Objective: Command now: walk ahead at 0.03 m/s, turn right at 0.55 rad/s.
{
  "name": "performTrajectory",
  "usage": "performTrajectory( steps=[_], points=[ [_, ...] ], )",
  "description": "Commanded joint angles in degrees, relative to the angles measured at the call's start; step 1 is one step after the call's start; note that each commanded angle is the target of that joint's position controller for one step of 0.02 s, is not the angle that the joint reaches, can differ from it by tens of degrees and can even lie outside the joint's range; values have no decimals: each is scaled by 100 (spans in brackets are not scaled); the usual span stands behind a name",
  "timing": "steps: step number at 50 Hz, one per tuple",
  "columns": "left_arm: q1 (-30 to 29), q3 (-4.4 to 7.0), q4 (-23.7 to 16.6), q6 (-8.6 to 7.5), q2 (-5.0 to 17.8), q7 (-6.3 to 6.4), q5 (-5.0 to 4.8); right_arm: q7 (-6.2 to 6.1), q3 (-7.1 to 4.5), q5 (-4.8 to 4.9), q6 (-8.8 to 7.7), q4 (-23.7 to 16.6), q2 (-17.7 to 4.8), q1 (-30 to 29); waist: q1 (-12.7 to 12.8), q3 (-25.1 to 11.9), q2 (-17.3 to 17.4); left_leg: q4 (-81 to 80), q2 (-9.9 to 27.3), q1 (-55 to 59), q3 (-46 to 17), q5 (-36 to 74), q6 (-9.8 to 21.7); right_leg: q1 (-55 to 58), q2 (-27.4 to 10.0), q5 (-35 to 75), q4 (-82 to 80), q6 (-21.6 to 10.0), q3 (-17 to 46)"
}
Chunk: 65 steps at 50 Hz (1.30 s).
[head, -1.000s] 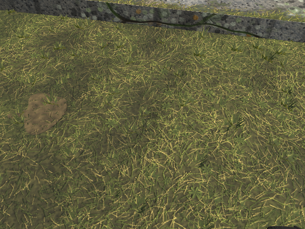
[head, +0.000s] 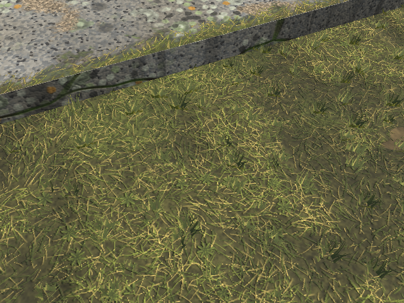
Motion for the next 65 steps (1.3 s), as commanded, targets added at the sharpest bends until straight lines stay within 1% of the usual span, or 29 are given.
performTrajectory(
  steps=[1,2,6,11,13,14,15,16,17,18,20,22,32,34,36,37,39,42,44,45,46,47,48,49,50,53,57,60,65],
  points=[
    [471,315,-144,43,863,55,-34,-42,-199,70,-20,-485,-699,-181,88,-534,852,-865,1695,1260,-1451,2457,1114,-923,-428,-121,1839,382,-134],
    [422,269,-169,91,709,58,-14,-55,-184,126,9,-462,-689,-229,58,-448,879,-878,1597,1189,-1249,2464,1101,-943,-445,87,1938,468,-178],
    [54,91,-328,67,246,25,-32,-94,-208,87,117,-357,-772,-56,-129,-545,1222,-936,1364,1380,-678,2585,1193,-500,-533,281,712,573,-611],
    [-5,28,-307,43,233,-73,2,-24,-259,203,176,-219,-978,17,-251,-674,1454,-826,1521,1287,-685,2395,1270,683,-706,596,-1274,397,-971],
    [317,30,-114,24,183,-118,25,-8,-215,295,188,-151,-919,-43,-37,-564,1307,-631,1382,964,-577,1963,1061,1441,-619,1701,-2753,154,-1153],
    [316,39,-109,19,284,-118,62,3,-168,308,153,-21,-800,233,-56,-531,1110,-556,1252,626,-497,1470,735,1961,-726,2238,-3249,-27,-941],
    [391,79,-161,21,599,-72,114,44,-75,141,95,-14,-553,392,-190,-772,262,58,887,119,-121,490,253,2643,-1534,3250,-3224,-275,17],
    [3,65,-195,21,743,-69,211,62,28,6,29,-103,-215,451,-488,-660,-977,84,400,-82,379,-900,-163,2042,-2248,3520,-3102,-900,638],
    [-234,-33,-261,-49,333,-107,242,24,-7,-11,34,-82,-472,113,-239,-531,-772,73,440,333,240,-899,-327,1508,-2187,2759,-3233,-1143,615],
    [-323,-95,-193,-118,157,-131,262,24,-32,16,32,-55,-548,-13,-266,-388,-637,-166,426,465,228,-335,-341,1456,-1860,2210,-3210,-911,366],
    [-210,-73,-65,-217,258,-136,229,-12,-39,7,59,54,-611,-25,-164,-267,-705,-363,448,626,188,394,-389,1428,-1528,1917,-3156,-547,138],
    [-32,-124,36,-253,177,-128,212,-10,-50,61,63,176,-669,102,-168,-115,-459,-428,476,769,175,456,-365,1266,-1418,1940,-3160,-417,60],
    [32,-130,406,-260,106,-100,151,-78,-54,99,43,772,-600,272,-161,-127,88,-614,508,1013,189,759,-415,1461,-1215,2500,-3034,-400,-148],
    [170,-98,541,-229,158,-72,123,-101,-45,131,62,895,-536,314,-102,-202,-23,-356,296,915,468,-21,-397,1498,-1170,1033,-3242,-495,-92],
    [403,24,624,-194,528,-53,61,-106,-58,198,20,805,-540,58,119,239,-464,410,45,-26,720,-919,-287,1471,-1614,-999,-3795,-896,701],
    [544,64,670,-217,648,-43,32,-89,-55,234,-43,698,-542,-135,218,491,-675,771,109,-467,610,-1128,-168,1445,-1985,-1419,-4075,-1145,1254],
    [735,75,770,-352,607,-18,23,-2,-81,334,-210,579,-591,-296,263,685,-900,1557,433,-1230,188,-1602,121,1744,-2490,-1097,-4288,-1452,1871],
    [500,72,742,-454,512,-27,-80,174,-67,378,-411,654,-561,-159,83,502,-536,941,608,-1113,156,-1501,403,2101,-2409,-24,-4122,-1328,1344],
    [113,91,689,-420,590,-60,-128,234,-82,314,-453,1024,-482,532,-347,144,-368,-141,210,720,646,0,341,1244,-1887,745,-3734,-1039,435],
    [150,61,707,-409,468,-72,-82,234,-141,270,-428,1288,-550,1069,-539,-73,-252,-195,-24,1682,760,322,234,740,-1635,901,-3317,-905,134],
    [104,-32,685,-436,176,-88,-15,207,-210,278,-408,1432,-725,1619,-760,-203,143,-436,340,2433,188,26,325,164,-1277,1047,-2355,-639,-311],
    [79,-154,459,-516,-234,-90,62,167,-351,279,-403,1435,-1420,2121,-829,-395,1736,-1424,1756,3052,-2127,-984,974,-898,-546,367,-283,-135,-1095],
    [80,-57,385,-620,94,-57,-76,219,-287,200,-453,1403,-1325,2095,-797,-303,1683,-2038,2363,2916,-3715,-1956,1580,-1599,-473,-509,894,-102,-577],
    [186,2,439,-699,330,-77,-207,214,-197,208,-500,1260,-1054,1578,-548,221,1152,-2060,2318,2657,-3355,-2333,1532,-2050,-889,-63,1387,-229,-331],
    [223,13,528,-746,387,-107,-212,210,-137,204,-517,1140,-830,1244,-431,438,962,-2075,2029,2485,-2737,-2077,1319,-2144,-1125,536,1427,-321,-428],
    [96,50,606,-765,290,-171,-47,229,-8,154,-484,1083,-550,1089,-310,400,820,-2166,1470,2209,-1382,-69,935,-1767,-1444,1646,894,-315,-638],
    [-327,-18,463,-686,4,-226,-3,150,-5,155,-414,1199,-680,1407,-357,334,641,-2215,1246,2163,-550,1924,999,-1782,-1384,2316,118,-25,-964],
    [-960,-109,259,-717,-166,-268,-35,64,11,165,-366,1223,-713,1486,-491,479,660,-2408,1041,1796,-129,1940,906,-1333,-1241,3072,-1087,55,-1152],
    [-1738,-163,4,-798,-156,-417,-85,20,-18,236,-305,1413,-749,1905,-597,749,626,-2389,1338,2231,-53,2011,982,-1145,-1059,3360,-2102,-122,-1186]
  ],
)
Velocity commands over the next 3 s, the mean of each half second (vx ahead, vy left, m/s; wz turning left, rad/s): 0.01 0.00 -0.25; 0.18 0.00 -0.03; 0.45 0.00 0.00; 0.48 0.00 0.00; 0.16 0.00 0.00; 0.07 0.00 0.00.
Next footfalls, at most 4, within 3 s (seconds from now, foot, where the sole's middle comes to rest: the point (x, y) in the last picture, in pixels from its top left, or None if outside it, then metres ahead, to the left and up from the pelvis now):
0.30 right None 0.02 -0.14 -0.77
1.42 right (249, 302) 0.48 -0.14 -0.77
1.94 left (184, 213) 0.79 0.08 -0.77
2.36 right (246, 196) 0.88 -0.16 -0.77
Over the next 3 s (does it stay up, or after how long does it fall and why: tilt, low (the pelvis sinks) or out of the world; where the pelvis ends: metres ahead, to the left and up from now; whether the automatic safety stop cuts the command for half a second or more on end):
stays up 0.82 -0.05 0.00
